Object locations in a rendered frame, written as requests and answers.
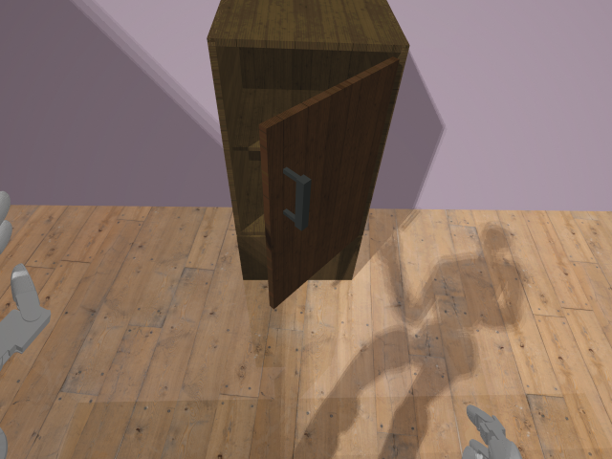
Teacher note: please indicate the cupboard door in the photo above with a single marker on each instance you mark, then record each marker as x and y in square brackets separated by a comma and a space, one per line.
[332, 138]

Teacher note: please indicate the robot left hand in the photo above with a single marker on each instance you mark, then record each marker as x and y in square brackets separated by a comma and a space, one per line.
[19, 329]

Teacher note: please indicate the robot right hand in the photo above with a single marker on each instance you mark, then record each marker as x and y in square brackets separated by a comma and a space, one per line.
[493, 434]

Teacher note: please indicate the handle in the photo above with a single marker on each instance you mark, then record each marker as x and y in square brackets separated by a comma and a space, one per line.
[302, 199]

